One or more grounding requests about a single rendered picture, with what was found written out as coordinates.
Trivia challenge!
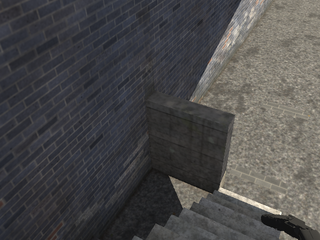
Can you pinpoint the right robot hand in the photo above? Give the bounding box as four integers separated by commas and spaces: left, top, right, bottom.
261, 214, 320, 240

